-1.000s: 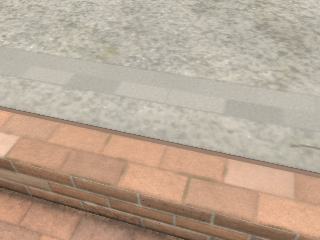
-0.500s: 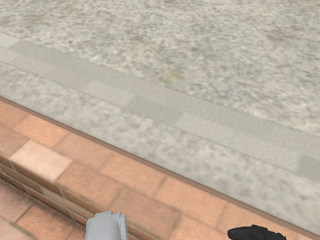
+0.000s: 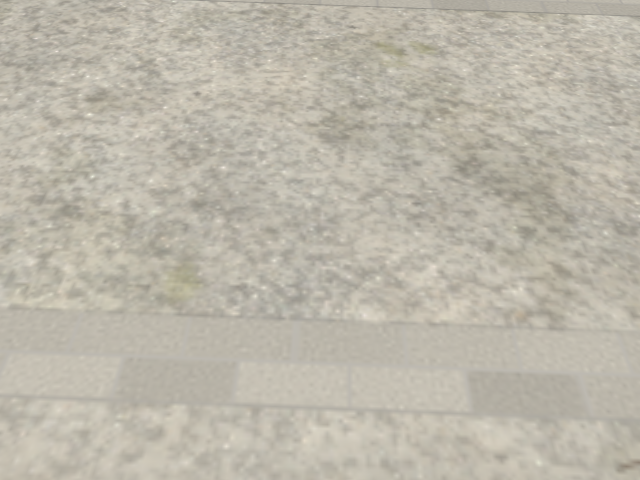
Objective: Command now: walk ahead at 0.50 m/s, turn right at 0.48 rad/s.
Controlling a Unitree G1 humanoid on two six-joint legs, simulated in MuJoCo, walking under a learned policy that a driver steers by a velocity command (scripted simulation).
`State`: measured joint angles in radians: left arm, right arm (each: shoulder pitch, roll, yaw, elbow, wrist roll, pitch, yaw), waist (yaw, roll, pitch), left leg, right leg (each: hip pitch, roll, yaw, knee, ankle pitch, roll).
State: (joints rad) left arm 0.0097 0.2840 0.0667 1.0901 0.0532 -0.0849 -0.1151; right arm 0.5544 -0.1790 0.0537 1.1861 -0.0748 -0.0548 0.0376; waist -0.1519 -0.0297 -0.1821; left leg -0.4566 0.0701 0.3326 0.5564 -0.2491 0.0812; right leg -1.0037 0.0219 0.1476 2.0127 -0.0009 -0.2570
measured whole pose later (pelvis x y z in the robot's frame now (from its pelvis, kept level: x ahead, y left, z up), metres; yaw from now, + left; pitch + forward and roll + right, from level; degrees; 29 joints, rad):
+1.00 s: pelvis +0.39 -0.20 +0.22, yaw -29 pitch +6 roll +0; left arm 0.36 0.18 0.01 0.96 0.00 -0.17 -0.06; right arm 0.04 -0.20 -0.02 0.82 -0.09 -0.05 0.05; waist 0.04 0.00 -0.13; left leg -0.90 0.10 0.01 0.98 0.02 -0.04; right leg -0.19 0.16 0.20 0.57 -0.46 -0.10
